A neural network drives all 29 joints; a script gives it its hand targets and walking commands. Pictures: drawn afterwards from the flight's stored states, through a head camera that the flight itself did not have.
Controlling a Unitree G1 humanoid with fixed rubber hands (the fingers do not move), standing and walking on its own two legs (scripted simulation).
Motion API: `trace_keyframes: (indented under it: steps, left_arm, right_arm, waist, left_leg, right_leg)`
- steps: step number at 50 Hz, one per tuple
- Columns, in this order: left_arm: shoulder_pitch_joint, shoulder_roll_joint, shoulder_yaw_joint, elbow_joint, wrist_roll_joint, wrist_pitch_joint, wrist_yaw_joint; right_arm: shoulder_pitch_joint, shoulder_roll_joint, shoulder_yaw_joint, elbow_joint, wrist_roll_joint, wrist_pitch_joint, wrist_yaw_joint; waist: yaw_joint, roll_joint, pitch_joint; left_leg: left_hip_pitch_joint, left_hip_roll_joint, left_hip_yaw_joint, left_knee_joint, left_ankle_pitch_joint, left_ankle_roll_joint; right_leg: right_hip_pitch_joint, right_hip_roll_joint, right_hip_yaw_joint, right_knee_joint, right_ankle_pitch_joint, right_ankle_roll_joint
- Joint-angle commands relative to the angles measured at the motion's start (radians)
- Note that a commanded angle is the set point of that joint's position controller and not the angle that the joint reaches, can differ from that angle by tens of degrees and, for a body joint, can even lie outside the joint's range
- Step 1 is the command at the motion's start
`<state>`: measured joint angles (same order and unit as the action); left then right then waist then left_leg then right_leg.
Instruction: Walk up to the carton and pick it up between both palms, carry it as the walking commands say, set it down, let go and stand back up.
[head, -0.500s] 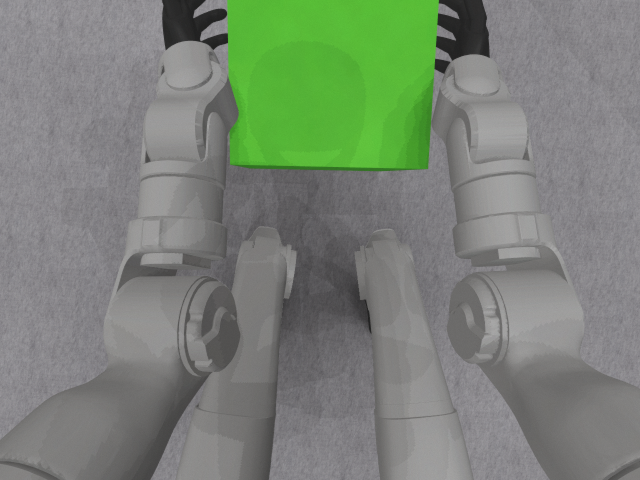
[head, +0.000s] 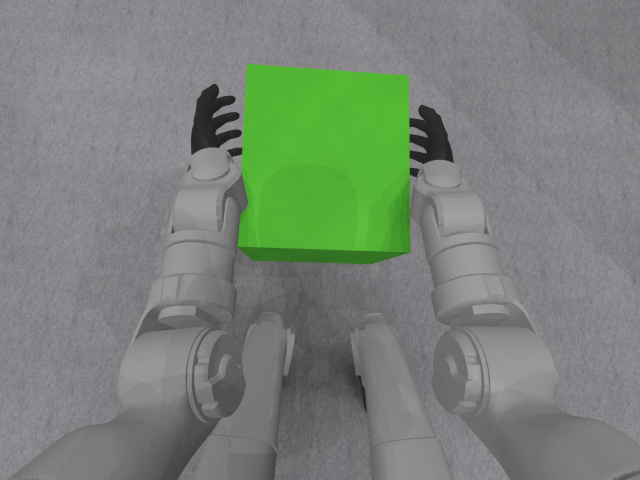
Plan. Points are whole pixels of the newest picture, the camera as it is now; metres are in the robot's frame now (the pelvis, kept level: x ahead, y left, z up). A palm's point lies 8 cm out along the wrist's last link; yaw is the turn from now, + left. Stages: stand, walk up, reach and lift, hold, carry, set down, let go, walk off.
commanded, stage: reach and lift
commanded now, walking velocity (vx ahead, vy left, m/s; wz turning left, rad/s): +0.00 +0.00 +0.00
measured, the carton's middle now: (319, 181) +0.47 +0.01 -0.10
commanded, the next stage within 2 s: none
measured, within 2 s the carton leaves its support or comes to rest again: neither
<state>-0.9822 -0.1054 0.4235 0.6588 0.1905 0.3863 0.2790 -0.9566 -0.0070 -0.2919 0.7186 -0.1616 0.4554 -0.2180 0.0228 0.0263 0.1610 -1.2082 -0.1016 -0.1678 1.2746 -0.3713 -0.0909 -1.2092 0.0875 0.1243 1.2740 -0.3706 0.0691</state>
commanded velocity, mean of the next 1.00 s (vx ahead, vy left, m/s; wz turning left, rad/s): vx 0.00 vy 0.00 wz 0.00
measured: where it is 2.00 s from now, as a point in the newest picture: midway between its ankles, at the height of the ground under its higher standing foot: (317, 388)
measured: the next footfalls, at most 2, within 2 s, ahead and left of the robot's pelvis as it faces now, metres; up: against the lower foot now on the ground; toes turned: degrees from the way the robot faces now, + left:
none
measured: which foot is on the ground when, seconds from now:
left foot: down 0.00-1.00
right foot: down 0.00-1.00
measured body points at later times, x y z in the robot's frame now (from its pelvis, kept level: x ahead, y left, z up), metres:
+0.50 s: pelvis +0.08 +0.00 +0.09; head +0.20 -0.01 +0.53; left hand +0.46 +0.14 +0.07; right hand +0.46 -0.14 +0.05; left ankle +0.13 +0.15 -0.60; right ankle +0.13 -0.14 -0.60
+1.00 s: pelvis +0.11 -0.01 +0.13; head +0.12 -0.01 +0.58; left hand +0.43 +0.16 +0.14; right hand +0.43 -0.12 +0.12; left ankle +0.13 +0.15 -0.60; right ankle +0.13 -0.14 -0.60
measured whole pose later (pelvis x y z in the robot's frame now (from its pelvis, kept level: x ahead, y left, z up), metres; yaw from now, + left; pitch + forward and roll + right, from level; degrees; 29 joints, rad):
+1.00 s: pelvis +0.11 -0.01 +0.13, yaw -1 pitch +5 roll +0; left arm -0.36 -0.18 0.35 0.47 0.29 0.46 0.04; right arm -0.30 0.16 -0.20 0.48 -0.24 0.50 -0.07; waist 0.06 0.00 -0.09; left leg -0.36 -0.02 -0.17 0.50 -0.24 -0.05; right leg -0.36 0.05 0.14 0.51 -0.23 0.02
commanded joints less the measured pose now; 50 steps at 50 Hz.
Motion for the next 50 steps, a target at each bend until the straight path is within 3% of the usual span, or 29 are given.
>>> trace_keyframes:
  steps: [1, 5, 9, 10, 11, 12, 13, 15, 16, 17, 18, 20, 21, 22, 23, 25, 26, 27, 29, 30, 34, 35, 36, 38, 39, 40, 41, 48, 50]
  left_arm:
    - [-0.424, -1.181, -0.447, 0.274, -0.079, 0.018, -0.489]
    - [-0.328, -1.173, -0.289, 0.406, 0.004, 0.007, -0.500]
    - [-0.296, -1.164, -0.325, 0.321, 0.016, -0.020, -0.498]
    - [-0.298, -1.139, -0.275, 0.316, 0.028, -0.035, -0.495]
    - [-0.343, -1.167, -0.378, 0.250, -0.022, -0.054, -0.496]
    - [-0.245, -1.156, -0.305, 0.338, 0.027, -0.042, -0.499]
    - [-0.242, -1.218, -0.404, 0.276, -0.028, -0.056, -0.500]
    - [-0.189, -1.187, -0.451, 0.187, -0.051, -0.060, -0.495]
    - [-0.178, -1.168, -0.445, 0.160, -0.022, -0.070, -0.489]
    - [-0.172, -1.173, -0.474, 0.164, -0.023, -0.068, -0.493]
    - [-0.138, -1.193, -0.502, 0.147, -0.019, -0.057, -0.493]
    - [-0.097, -1.182, -0.542, 0.072, -0.042, -0.064, -0.489]
    - [-0.134, -1.219, -0.588, 0.079, -0.068, -0.056, -0.498]
    - [-0.011, -1.178, -0.549, 0.103, -0.046, -0.043, -0.506]
    - [0.051, -1.204, -0.551, 0.133, -0.034, -0.034, -0.502]
    - [0.087, -1.187, -0.623, 0.031, -0.035, -0.048, -0.504]
    - [0.127, -1.157, -0.616, 0.047, -0.035, -0.048, -0.498]
    - [0.068, -1.195, -0.714, -0.080, -0.084, -0.071, -0.502]
    - [0.159, -1.179, -0.687, -0.036, -0.059, -0.057, -0.505]
    - [0.213, -1.189, -0.707, -0.067, -0.075, -0.052, -0.499]
    - [0.306, -1.196, -0.630, 0.063, -0.057, -0.012, -0.516]
    - [0.302, -1.188, -0.645, 0.016, -0.070, -0.016, -0.521]
    - [0.278, -1.160, -0.653, -0.010, -0.073, -0.004, -0.528]
    - [0.290, -1.116, -0.624, -0.049, -0.069, 0.018, -0.527]
    - [0.321, -1.095, -0.610, -0.005, -0.043, 0.027, -0.527]
    - [0.221, -1.114, -0.659, -0.077, -0.079, 0.023, -0.529]
    - [0.310, -1.118, -0.653, -0.067, -0.078, 0.050, -0.525]
    - [0.218, -1.074, -0.618, -0.060, -0.063, 0.123, -0.518]
    - [0.144, -1.113, -0.679, -0.114, -0.108, 0.139, -0.535]
  right_arm:
    - [-0.825, 1.168, 0.445, -0.136, 0.158, -0.109, 0.424]
    - [-0.637, 1.141, 0.290, 0.032, 0.051, -0.111, 0.434]
    - [-0.542, 1.129, 0.272, 0.024, 0.015, -0.130, 0.444]
    - [-0.565, 1.148, 0.264, 0.019, 0.010, -0.135, 0.441]
    - [-0.561, 1.148, 0.307, -0.038, 0.019, -0.154, 0.436]
    - [-0.607, 1.162, 0.332, -0.042, 0.047, -0.157, 0.430]
    - [-0.568, 1.162, 0.363, -0.096, 0.041, -0.172, 0.432]
    - [-0.477, 1.204, 0.426, -0.108, 0.084, -0.165, 0.429]
    - [-0.408, 1.226, 0.411, -0.071, 0.050, -0.158, 0.434]
    - [-0.437, 1.218, 0.434, -0.103, 0.082, -0.175, 0.442]
    - [-0.360, 1.196, 0.431, -0.097, 0.048, -0.170, 0.445]
    - [-0.276, 1.209, 0.467, -0.117, 0.045, -0.163, 0.449]
    - [-0.286, 1.175, 0.478, -0.149, 0.056, -0.174, 0.448]
    - [-0.291, 1.173, 0.517, -0.191, 0.061, -0.161, 0.450]
    - [-0.231, 1.153, 0.507, -0.176, 0.050, -0.162, 0.452]
    - [-0.177, 1.214, 0.591, -0.245, 0.116, -0.176, 0.455]
    - [-0.134, 1.157, 0.573, -0.241, 0.081, -0.178, 0.450]
    - [-0.121, 1.254, 0.640, -0.285, 0.118, -0.184, 0.451]
    - [-0.078, 1.206, 0.636, -0.316, 0.109, -0.183, 0.443]
    - [-0.058, 1.183, 0.685, -0.364, 0.125, -0.177, 0.438]
    - [-0.096, 1.141, 0.687, -0.405, 0.132, -0.169, 0.415]
    - [-0.064, 1.149, 0.732, -0.419, 0.144, -0.156, 0.410]
    - [0.008, 1.117, 0.684, -0.359, 0.112, -0.139, 0.404]
    - [0.097, 1.142, 0.662, -0.317, 0.087, -0.107, 0.399]
    - [0.024, 1.147, 0.637, -0.345, 0.086, -0.100, 0.400]
    - [0.049, 1.165, 0.637, -0.334, 0.096, -0.104, 0.401]
    - [0.062, 1.129, 0.678, -0.381, 0.140, -0.094, 0.402]
    - [-0.040, 1.144, 0.609, -0.318, 0.135, -0.004, 0.404]
    - [-0.048, 1.164, 0.613, -0.364, 0.153, 0.007, 0.416]
  waist:
    - [0.026, -0.078, -1.233]
    - [0.009, -0.073, -0.873]
    - [0.010, -0.023, -0.861]
    - [0.027, -0.089, -0.829]
    - [-0.032, -0.074, -0.908]
    - [0.056, -0.041, -0.838]
    - [-0.014, -0.079, -0.910]
    - [0.042, -0.043, -0.959]
    - [0.025, -0.088, -0.963]
    - [0.058, -0.009, -0.984]
    - [0.004, -0.030, -0.938]
    - [0.007, -0.095, -0.978]
    - [-0.052, -0.031, -1.010]
    - [0.020, -0.061, -0.990]
    - [-0.009, -0.072, -0.934]
    - [0.052, -0.021, -1.037]
    - [0.012, -0.068, -0.967]
    - [0.011, -0.067, -1.113]
    - [0.019, -0.057, -1.037]
    - [0.060, -0.077, -1.030]
    - [0.040, -0.042, -0.884]
    - [0.073, -0.070, -0.912]
    - [0.019, -0.053, -0.869]
    - [0.009, -0.113, -0.808]
    - [0.047, -0.093, -0.704]
    - [-0.015, -0.083, -0.765]
    - [0.048, -0.017, -0.721]
    - [0.046, -0.037, -0.498]
    - [0.009, -0.018, -0.593]
  left_leg:
    - [0.375, -0.057, 0.201, -0.241, -0.043, 0.067]
    - [0.340, -0.036, 0.185, -0.360, -0.167, 0.079]
    - [0.444, -0.029, 0.170, -0.446, -0.035, 0.067]
    - [0.487, -0.020, 0.168, -0.460, -0.058, 0.082]
    - [0.474, -0.025, 0.164, -0.453, 0.000, 0.074]
    - [0.474, -0.025, 0.166, -0.469, 0.008, 0.085]
    - [0.528, -0.028, 0.158, -0.478, 0.052, 0.080]
    - [0.638, -0.018, 0.158, -0.493, 0.195, 0.077]
    - [0.661, -0.018, 0.154, -0.511, 0.242, 0.071]
    - [0.666, -0.029, 0.158, -0.519, 0.229, 0.077]
    - [0.656, -0.021, 0.147, -0.541, 0.232, 0.072]
    - [0.743, -0.015, 0.134, -0.561, 0.337, 0.068]
    - [0.765, -0.021, 0.140, -0.564, 0.329, 0.050]
    - [0.772, -0.023, 0.135, -0.588, 0.362, 0.060]
    - [0.789, -0.014, 0.126, -0.588, 0.427, 0.061]
    - [0.840, -0.023, 0.133, -0.601, 0.583, 0.050]
    - [0.844, -0.013, 0.115, -0.624, 0.629, 0.047]
    - [0.919, -0.014, 0.115, -0.619, 0.682, 0.041]
    - [0.902, -0.016, 0.112, -0.620, 0.694, 0.037]
    - [0.891, -0.022, 0.115, -0.650, 0.724, 0.033]
    - [0.917, -0.015, 0.122, -0.695, 0.572, 0.043]
    - [0.934, -0.015, 0.120, -0.695, 0.644, 0.042]
    - [0.923, -0.014, 0.122, -0.711, 0.613, 0.038]
    - [0.930, -0.006, 0.127, -0.763, 0.545, 0.039]
    - [0.919, -0.009, 0.130, -0.774, 0.465, 0.054]
    - [0.981, -0.006, 0.122, -0.779, 0.480, 0.049]
    - [0.981, -0.019, 0.138, -0.793, 0.521, 0.048]
    - [0.960, -0.013, 0.134, -0.847, 0.281, 0.073]
    - [1.028, -0.006, 0.141, -0.848, 0.259, 0.060]
  right_leg:
    - [0.493, 0.037, -0.127, -0.284, -0.077, -0.048]
    - [0.433, 0.022, -0.119, -0.390, -0.206, -0.065]
    - [0.522, 0.031, -0.108, -0.466, -0.055, -0.080]
    - [0.480, 0.040, -0.118, -0.462, -0.067, -0.057]
    - [0.595, 0.035, -0.106, -0.485, -0.010, -0.070]
    - [0.575, 0.020, -0.090, -0.473, 0.016, -0.064]
    - [0.614, 0.036, -0.105, -0.488, 0.041, -0.065]
    - [0.689, 0.031, -0.076, -0.494, 0.186, -0.071]
    - [0.677, 0.047, -0.089, -0.503, 0.249, -0.068]
    - [0.712, 0.037, -0.088, -0.502, 0.248, -0.063]
    - [0.728, 0.036, -0.088, -0.541, 0.236, -0.073]
    - [0.737, 0.053, -0.103, -0.536, 0.308, -0.068]
    - [0.772, 0.052, -0.092, -0.560, 0.316, -0.071]
    - [0.808, 0.050, -0.093, -0.570, 0.346, -0.064]
    - [0.771, 0.045, -0.085, -0.577, 0.386, -0.073]
    - [0.836, 0.050, -0.072, -0.595, 0.548, -0.065]
    - [0.825, 0.045, -0.077, -0.612, 0.612, -0.054]
    - [0.895, 0.060, -0.071, -0.608, 0.624, -0.052]
    - [0.912, 0.051, -0.059, -0.629, 0.682, -0.053]
    - [0.939, 0.041, -0.054, -0.646, 0.736, -0.049]
    - [0.917, 0.031, -0.059, -0.718, 0.513, -0.046]
    - [0.948, 0.038, -0.056, -0.703, 0.605, -0.040]
    - [0.954, 0.035, -0.054, -0.727, 0.618, -0.036]
    - [1.014, 0.034, -0.072, -0.760, 0.594, -0.032]
    - [0.947, 0.036, -0.069, -0.771, 0.470, -0.032]
    - [0.979, 0.043, -0.077, -0.788, 0.475, -0.034]
    - [1.020, 0.035, -0.065, -0.798, 0.525, -0.038]
    - [0.972, 0.016, -0.076, -0.853, 0.243, -0.034]
    - [1.042, 0.031, -0.087, -0.857, 0.224, -0.040]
